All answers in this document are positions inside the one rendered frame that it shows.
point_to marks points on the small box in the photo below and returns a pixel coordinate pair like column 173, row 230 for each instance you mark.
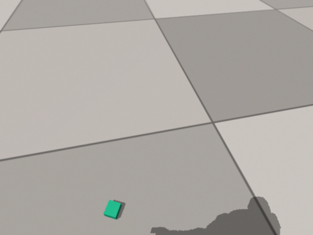
column 112, row 210

